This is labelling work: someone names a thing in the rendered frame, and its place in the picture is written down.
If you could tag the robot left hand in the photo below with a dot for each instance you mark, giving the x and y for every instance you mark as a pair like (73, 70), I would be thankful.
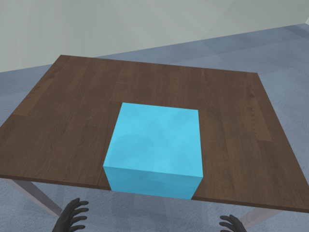
(67, 218)

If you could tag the table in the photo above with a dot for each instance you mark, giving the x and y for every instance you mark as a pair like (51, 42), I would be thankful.
(61, 131)

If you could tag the carton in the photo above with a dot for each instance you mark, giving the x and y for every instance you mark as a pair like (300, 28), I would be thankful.
(155, 150)

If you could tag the robot right hand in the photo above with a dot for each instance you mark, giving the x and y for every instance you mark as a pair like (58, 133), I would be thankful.
(235, 226)

